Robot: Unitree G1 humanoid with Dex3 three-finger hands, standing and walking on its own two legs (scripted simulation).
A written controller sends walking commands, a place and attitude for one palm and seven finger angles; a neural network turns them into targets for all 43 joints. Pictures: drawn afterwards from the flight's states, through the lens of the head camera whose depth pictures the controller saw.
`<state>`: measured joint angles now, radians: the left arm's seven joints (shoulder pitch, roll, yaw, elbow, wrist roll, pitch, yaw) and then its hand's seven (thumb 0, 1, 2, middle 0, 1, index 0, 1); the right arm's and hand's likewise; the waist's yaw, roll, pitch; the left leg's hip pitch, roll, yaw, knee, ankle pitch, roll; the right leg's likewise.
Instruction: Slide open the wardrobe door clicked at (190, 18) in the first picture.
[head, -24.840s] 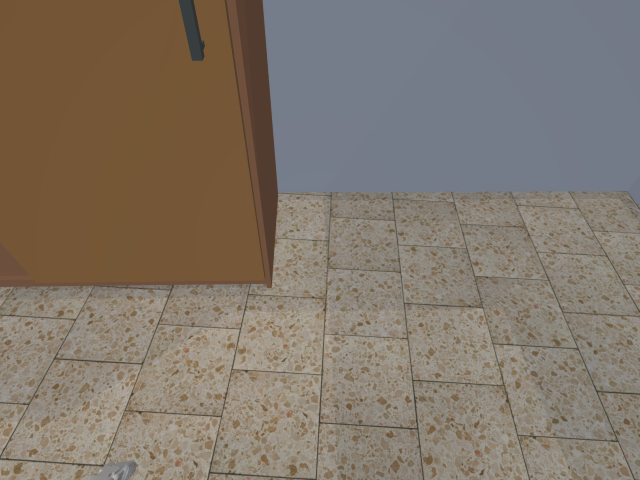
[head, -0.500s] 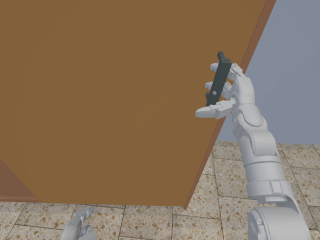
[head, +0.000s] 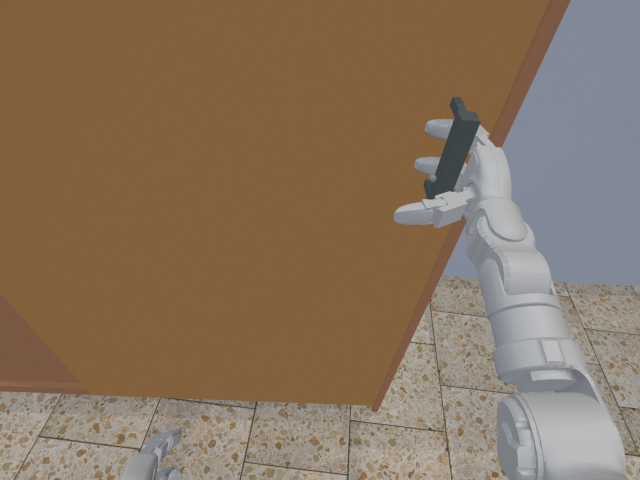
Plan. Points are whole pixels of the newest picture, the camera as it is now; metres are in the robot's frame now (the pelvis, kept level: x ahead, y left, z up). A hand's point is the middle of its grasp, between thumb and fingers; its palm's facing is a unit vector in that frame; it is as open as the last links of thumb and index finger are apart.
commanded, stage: slide the fingers in behind the handle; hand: right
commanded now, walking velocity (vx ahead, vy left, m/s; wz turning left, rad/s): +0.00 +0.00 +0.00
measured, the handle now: (445, 159) +0.47 -0.10 +0.20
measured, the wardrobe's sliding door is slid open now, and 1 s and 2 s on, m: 0.00 0.00 0.00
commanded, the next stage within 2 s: grip the handle and tug to test in 0.16 s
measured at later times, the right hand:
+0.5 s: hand (436, 176) +0.43 -0.09 +0.20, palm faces -0.07 +1.00 +0.00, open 12.5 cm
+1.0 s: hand (433, 177) +0.43 -0.08 +0.20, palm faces -0.09 +1.00 +0.00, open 5.2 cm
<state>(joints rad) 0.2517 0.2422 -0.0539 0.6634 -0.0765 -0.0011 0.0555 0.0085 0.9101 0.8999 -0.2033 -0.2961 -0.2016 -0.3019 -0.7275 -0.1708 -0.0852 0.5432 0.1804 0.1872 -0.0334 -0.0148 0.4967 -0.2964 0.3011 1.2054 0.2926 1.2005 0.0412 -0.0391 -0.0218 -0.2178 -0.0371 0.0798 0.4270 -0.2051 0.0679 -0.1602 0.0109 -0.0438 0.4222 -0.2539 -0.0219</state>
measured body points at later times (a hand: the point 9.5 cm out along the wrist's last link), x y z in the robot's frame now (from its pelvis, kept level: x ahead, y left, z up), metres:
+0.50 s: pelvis +0.01 -0.01 +0.00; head +0.00 +0.01 +0.45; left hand +0.14 +0.23 -0.10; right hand +0.43 -0.14 +0.20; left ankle +0.02 +0.07 -0.74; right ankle -0.02 -0.11 -0.74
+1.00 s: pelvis +0.01 -0.02 +0.00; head +0.00 -0.01 +0.45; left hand +0.15 +0.22 -0.10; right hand +0.43 -0.14 +0.20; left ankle +0.02 +0.07 -0.74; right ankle -0.02 -0.11 -0.74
